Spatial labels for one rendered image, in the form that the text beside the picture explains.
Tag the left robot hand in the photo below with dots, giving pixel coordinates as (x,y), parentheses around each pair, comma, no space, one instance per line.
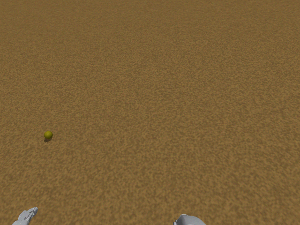
(25,217)

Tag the ball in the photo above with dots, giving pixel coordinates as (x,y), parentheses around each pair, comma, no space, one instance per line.
(48,134)

